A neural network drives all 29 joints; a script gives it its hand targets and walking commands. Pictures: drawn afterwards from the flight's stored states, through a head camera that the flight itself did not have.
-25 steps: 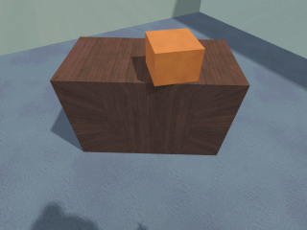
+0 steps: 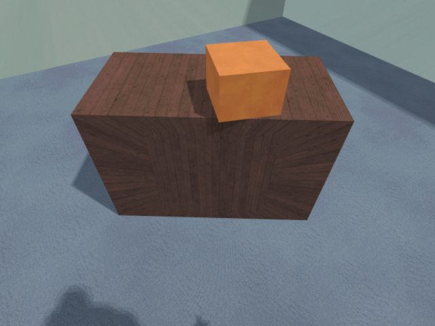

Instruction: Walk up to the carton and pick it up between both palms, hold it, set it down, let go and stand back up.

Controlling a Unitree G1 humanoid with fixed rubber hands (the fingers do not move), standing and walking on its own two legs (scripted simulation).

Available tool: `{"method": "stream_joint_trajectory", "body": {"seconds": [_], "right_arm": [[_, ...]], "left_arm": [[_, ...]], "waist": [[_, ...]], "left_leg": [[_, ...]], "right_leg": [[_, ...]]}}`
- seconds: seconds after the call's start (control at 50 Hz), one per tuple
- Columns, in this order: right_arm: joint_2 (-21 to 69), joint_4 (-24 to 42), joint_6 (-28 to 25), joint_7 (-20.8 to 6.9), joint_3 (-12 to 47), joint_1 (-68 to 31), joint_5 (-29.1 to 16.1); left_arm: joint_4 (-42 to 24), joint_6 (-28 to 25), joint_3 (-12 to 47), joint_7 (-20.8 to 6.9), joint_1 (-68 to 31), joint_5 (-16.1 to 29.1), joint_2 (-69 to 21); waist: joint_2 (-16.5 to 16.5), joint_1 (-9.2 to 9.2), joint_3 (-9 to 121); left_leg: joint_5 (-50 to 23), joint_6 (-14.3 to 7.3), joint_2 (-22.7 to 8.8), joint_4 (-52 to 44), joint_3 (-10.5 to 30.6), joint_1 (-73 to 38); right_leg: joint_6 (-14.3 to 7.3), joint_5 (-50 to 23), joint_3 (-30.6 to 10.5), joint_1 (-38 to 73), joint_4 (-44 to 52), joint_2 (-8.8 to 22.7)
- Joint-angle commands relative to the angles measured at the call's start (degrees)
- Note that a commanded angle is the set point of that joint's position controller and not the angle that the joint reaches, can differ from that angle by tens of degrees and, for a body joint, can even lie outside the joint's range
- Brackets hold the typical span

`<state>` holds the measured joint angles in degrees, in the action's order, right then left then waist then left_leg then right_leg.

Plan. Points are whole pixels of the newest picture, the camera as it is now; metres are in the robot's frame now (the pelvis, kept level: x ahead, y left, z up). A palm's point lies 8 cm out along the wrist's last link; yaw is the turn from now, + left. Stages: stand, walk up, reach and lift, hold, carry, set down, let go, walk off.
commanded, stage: walk up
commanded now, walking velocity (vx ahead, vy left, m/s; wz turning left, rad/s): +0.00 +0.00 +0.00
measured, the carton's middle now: (243, 79) +0.95 -0.09 -0.02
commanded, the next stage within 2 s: none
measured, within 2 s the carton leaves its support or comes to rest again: neither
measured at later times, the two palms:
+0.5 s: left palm out of the picture +0.11 +0.20 -0.11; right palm out of the picture +0.08 -0.39 -0.16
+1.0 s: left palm (192, 299) +0.23 +0.06 -0.13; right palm out of the picture +0.19 -0.54 -0.20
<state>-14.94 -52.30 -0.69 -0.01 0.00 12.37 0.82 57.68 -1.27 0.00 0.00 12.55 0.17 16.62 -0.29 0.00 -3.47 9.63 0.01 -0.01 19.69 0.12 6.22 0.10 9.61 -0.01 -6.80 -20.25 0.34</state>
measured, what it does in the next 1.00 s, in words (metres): steps to the right: right foot, then left foot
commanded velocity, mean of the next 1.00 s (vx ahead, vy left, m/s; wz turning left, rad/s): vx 0.00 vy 0.00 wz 0.00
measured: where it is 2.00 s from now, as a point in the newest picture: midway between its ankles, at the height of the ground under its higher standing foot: (271, 284)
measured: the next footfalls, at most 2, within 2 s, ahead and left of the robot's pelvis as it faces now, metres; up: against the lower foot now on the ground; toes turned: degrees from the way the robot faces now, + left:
right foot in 0.48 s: +0.20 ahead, -0.20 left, +0.00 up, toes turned -4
left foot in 0.88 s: +0.24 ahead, -0.05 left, +0.00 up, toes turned -1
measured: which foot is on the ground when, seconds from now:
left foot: down 0.00-0.48, up 0.50-0.86, down 0.88-0.94, up 0.96-1.00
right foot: down 0.00-0.14, up 0.16-0.46, down 0.48-0.82, up 0.84-0.90, down 0.92-1.00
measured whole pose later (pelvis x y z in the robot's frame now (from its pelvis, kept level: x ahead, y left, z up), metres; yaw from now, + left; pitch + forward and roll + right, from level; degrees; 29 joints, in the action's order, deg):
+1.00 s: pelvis +0.20 -0.24 -0.07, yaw -2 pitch -4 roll +3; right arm -20.8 -47.1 1.8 0.3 -6.0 24.9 2.5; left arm 39.0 -1.2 -1.4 -0.1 27.9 -2.2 20.2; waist -2.8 -0.5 -4.4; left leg 29.2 -2.1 -2.1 59.5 0.3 24.7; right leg -4.0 35.8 0.7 -17.0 -57.7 -0.4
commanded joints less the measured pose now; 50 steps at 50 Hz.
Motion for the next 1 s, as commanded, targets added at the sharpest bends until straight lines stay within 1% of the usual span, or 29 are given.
{"method": "stream_joint_trajectory", "body": {"seconds": [0.0, 0.06, 0.08, 0.12, 0.16, 0.2, 0.32, 0.36, 0.38, 0.42, 0.44, 0.46, 0.48, 0.52, 0.54, 0.6, 0.7, 0.74, 0.76, 0.78, 0.8, 0.82, 0.84, 0.86, 0.88, 0.9, 0.92, 0.94, 0.98], "right_arm": [[-14.5, -0.6, -2.0, 1.4, -3.4, -0.2, -1.0], [-14.5, -0.6, -2.0, 1.4, -3.5, -0.4, -1.1], [-17.2, 0.9, -2.4, 1.0, -6.9, 5.9, 0.7], [-21.1, 1.6, -2.3, 1.5, -8.7, 10.8, 2.9], [-22.5, 4.3, -3.1, 2.1, -9.1, 7.9, 3.5], [-21.5, 5.7, -3.8, 2.2, -8.9, 5.5, 3.2], [-20.7, 8.1, -3.8, 1.7, -9.0, 7.4, 2.8], [-22.0, 9.7, -3.2, 1.3, -9.5, 2.9, 2.4], [-22.8, 10.7, -2.7, 1.2, -9.9, -1.3, 2.2], [-17.8, 11.4, -1.5, 0.7, -8.7, -3.3, 2.5], [-12.2, 12.5, -1.1, 0.3, -6.8, -2.4, 2.2], [-9.6, 13.1, -0.5, 0.2, -5.9, 3.3, 1.1], [-12.8, 12.7, -0.1, 0.2, -6.7, 7.2, 0.6], [-16.3, 10.5, 0.0, 0.0, -8.2, 16.4, -0.3], [-17.0, 8.2, 0.1, -0.1, -8.6, 19.7, -0.1], [-16.5, 6.0, 0.4, -0.1, -7.9, 20.2, 0.4], [-14.8, 7.5, 0.3, 0.0, -8.0, 21.0, 0.6], [-15.0, 7.5, 0.0, 0.5, -8.6, 24.7, 1.0], [-15.1, 7.1, 0.1, 0.8, -9.3, 27.3, 1.3], [-15.3, 8.9, 0.4, 1.4, -10.2, 22.0, 1.7], [-16.0, 14.1, 0.1, 1.6, -10.7, 11.7, 3.2], [-18.3, 18.4, -0.4, 1.8, -11.8, 5.2, 3.6], [-19.8, 20.4, -0.8, 1.8, -12.3, 1.4, 3.0], [-19.5, 21.5, -1.0, 1.1, -11.3, -1.3, 2.1], [-15.7, 22.6, -1.2, 0.5, -9.1, -2.4, 1.2], [-15.0, 20.8, -1.5, 0.5, -8.4, 0.8, 1.3], [-12.8, 18.5, -1.5, 0.8, -7.6, 6.8, 1.3], [-13.5, 17.9, -1.0, 0.8, -8.0, 7.7, 1.3], [-15.5, 15.9, -0.2, 0.6, -8.0, 6.8, 2.6]], "left_arm": [[-1.7, -1.5, -3.6, 1.0, -0.3, 0.0, 12.9], [-1.8, -1.5, -3.6, 1.0, -0.4, 0.0, 12.9], [-5.5, -1.4, -5.8, -0.7, 0.9, -2.3, 13.4], [-9.7, -0.1, -6.6, -2.0, -3.6, -3.6, 12.5], [-11.7, 0.3, -7.2, -2.8, -1.1, -4.0, 13.4], [-12.0, -0.7, -7.1, -2.8, 1.6, -4.0, 13.3], [-16.6, -0.1, -6.9, -4.4, -0.3, -3.1, 13.1], [-16.7, 0.9, -7.7, -4.8, 5.7, -2.6, 14.1], [-15.3, 1.5, -8.2, -4.7, 12.2, -2.3, 14.3], [-10.2, 1.4, -9.1, -3.5, 24.9, -2.2, 16.5], [-9.0, 0.9, -10.1, -2.3, 29.5, -2.6, 21.5], [-13.0, 0.2, -9.3, -1.4, 23.0, -2.7, 22.8], [-16.6, -0.3, -8.7, -0.4, 15.3, -2.2, 22.2], [-18.6, -1.4, -8.4, 0.4, 8.7, -1.7, 22.3], [-19.2, -1.5, -8.2, 0.5, 7.6, -1.6, 21.0], [-19.8, -1.7, -7.0, 1.0, 8.9, -1.0, 16.0], [-20.4, -0.4, -7.3, 1.6, 11.9, -1.0, 15.7], [-21.8, 0.3, -7.5, 1.8, 9.3, -1.6, 15.9], [-22.3, 0.6, -7.4, 2.0, 8.7, -1.8, 14.8], [-21.9, 0.6, -7.3, 2.1, 13.9, -2.2, 13.5], [-22.1, 0.6, -7.9, 2.3, 24.0, -2.1, 13.9], [-22.2, 0.5, -9.1, 2.2, 30.6, -2.1, 15.4], [-22.5, -0.2, -9.5, 1.7, 31.1, -2.2, 16.6], [-22.7, -1.4, -9.0, 1.1, 30.7, -2.4, 17.3], [-22.0, -2.3, -8.4, 0.9, 29.3, -2.6, 19.3], [-22.4, -2.2, -7.7, 1.2, 26.7, -2.3, 20.1], [-24.6, -1.6, -7.4, 1.5, 20.8, -2.3, 21.0], [-25.6, -1.3, -6.9, 1.9, 18.7, -2.3, 20.2], [-24.8, -1.7, -5.9, 2.5, 21.2, -1.0, 18.2]], "waist": [[-2.2, -0.34, 1.9], [-2.0, -0.28, 1.8], [-0.6, -1.69, 5.2], [-9.3, -5.09, -3.8], [-5.1, -1.99, -6.2], [-4.7, -0.63, -5.9], [-8.1, -2.56, -1.1], [-10.0, 1.12, -1.3], [-10.7, 5.26, -1.7], [0.7, 11.2, -0.9], [19.4, 13.91, -2.4], [20.3, 8.57, -5.2], [13.2, 3.72, -10.9], [11.0, -1.79, -10.1], [9.8, -3.33, -7.9], [6.1, -3.69, -4.0], [5.5, -4.9, -5.3], [3.2, -7.78, -6.0], [-2.9, -10.07, -4.9], [-16.5, -7.87, -1.9], [-15.0, -0.26, 0.6], [-11.2, 5.12, 0.0], [-7.9, 7.84, -0.2], [3.4, 10.26, -0.3], [16.1, 9.85, -4.1], [17.6, 7.5, -6.9], [16.5, 3.44, -4.3], [12.6, 1.93, -6.1], [8.0, 2.38, -14.1]], "left_leg": [[-2.2, -1.4, -7.5, -4.9, 5.8, 0.3], [-2.2, -1.4, -7.4, -5.0, 5.8, 0.4], [25.6, -5.5, -8.1, -3.2, 8.6, -4.5], [41.6, -12.5, -21.2, -14.2, 24.2, -7.5], [39.3, -14.3, -22.5, -14.2, 24.7, -3.9], [30.8, -14.4, -21.4, -12.8, 21.0, -6.2], [16.5, -12.2, -15.2, -7.3, 8.8, -4.1], [28.2, -10.7, -15.1, -8.1, 7.3, 9.4], [35.6, -9.6, -15.2, -5.8, 5.9, 19.2], [39.3, -6.3, -8.7, 13.5, 1.1, 31.9], [32.3, -4.2, 0.2, 34.9, -4.9, 33.6], [28.7, -2.9, 5.3, 46.1, 3.7, 34.7], [22.5, -2.3, 3.0, 50.0, 6.8, 32.7], [15.8, -1.9, -1.1, 50.8, 6.3, 25.0], [13.7, -1.4, -2.9, 49.0, 4.8, 21.9], [7.1, -0.7, -3.6, 38.9, 0.7, 17.4], [10.2, 0.1, -2.5, 21.9, -8.7, 8.9], [13.4, -2.2, -1.9, 14.2, -9.5, -5.0], [10.2, -5.6, -2.7, 10.0, -9.1, -9.0], [-1.2, -9.5, -10.0, 14.0, 2.6, -0.8], [6.1, -14.0, -20.3, 16.3, 23.2, 15.3], [20.1, -15.6, -27.0, 13.9, 32.0, 30.3], [27.3, -13.2, -25.0, 15.5, 28.7, 39.1], [31.7, -9.5, -15.2, 25.5, 18.0, 43.9], [18.5, -4.2, -1.4, 39.8, 4.3, 46.1], [21.7, -1.5, 2.4, 45.4, 0.5, 48.0], [22.1, -0.8, -1.1, 44.1, -1.9, 45.5], [19.3, -1.3, -3.9, 43.9, -0.7, 44.1], [16.2, -1.2, -3.8, 49.9, -1.9, 42.5]], "right_leg": [[-1.7, -2.6, -4.9, 0.7, 4.3, 7.7], [-1.6, -2.8, -4.8, 0.8, 4.4, 7.6], [-3.6, 19.3, -2.4, -6.3, -3.8, 3.4], [-1.3, 21.2, 1.8, -28.2, -25.7, 1.1], [-0.2, 18.2, -4.6, -31.9, -34.6, 4.8], [-0.6, 17.0, -4.5, -33.1, -33.5, 5.8], [-0.2, 7.4, -0.2, -21.2, -22.2, 5.9], [-0.9, 5.3, 1.2, -8.4, -22.4, 5.7], [-1.5, 3.0, 2.3, 1.6, -21.8, 5.8], [-1.5, 8.3, 1.6, 15.0, -19.3, 3.1], [-1.8, 27.5, -10.7, 9.6, -4.4, 9.1], [-4.3, 50.1, -36.2, -1.6, 14.1, 17.1], [-5.1, 52.6, -41.3, -7.9, 21.4, 19.4], [0.5, 43.6, -37.8, -13.5, 23.1, 16.6], [3.7, 38.0, -31.4, -12.8, 20.9, 15.0], [11.6, 15.2, -9.0, -6.7, 14.9, 7.8], [17.0, 7.6, 2.2, -8.3, 12.3, 3.0], [18.8, 10.6, 4.6, -20.7, 3.2, 1.4], [17.8, 15.8, 6.3, -23.6, -11.4, -1.3], [8.5, 25.2, -2.1, -19.8, -37.7, 1.9], [1.0, 35.1, -17.4, -14.2, -50.6, 7.4], [-3.0, 40.0, -25.6, -6.4, -52.2, 10.8], [-6.4, 41.5, -26.5, -0.4, -44.1, 11.8], [-9.0, 43.0, -27.5, 3.6, -17.8, 15.0], [-7.9, 35.4, -36.3, 6.2, 4.4, 19.0], [-7.3, 6.8, -35.7, 6.6, 3.6, 17.3], [-10.1, -7.3, -32.6, 7.4, -1.0, 17.1], [-9.7, -5.6, -33.6, 4.6, -0.7, 18.7], [-3.4, -19.0, -32.3, 1.0, -0.7, 17.4]]}}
